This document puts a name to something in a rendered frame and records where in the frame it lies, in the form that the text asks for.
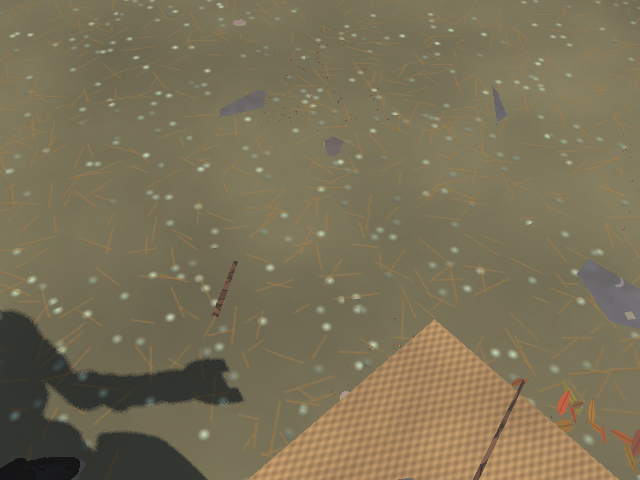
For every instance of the left robot hand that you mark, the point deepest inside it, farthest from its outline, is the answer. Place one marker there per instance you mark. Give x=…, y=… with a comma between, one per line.
x=52, y=468

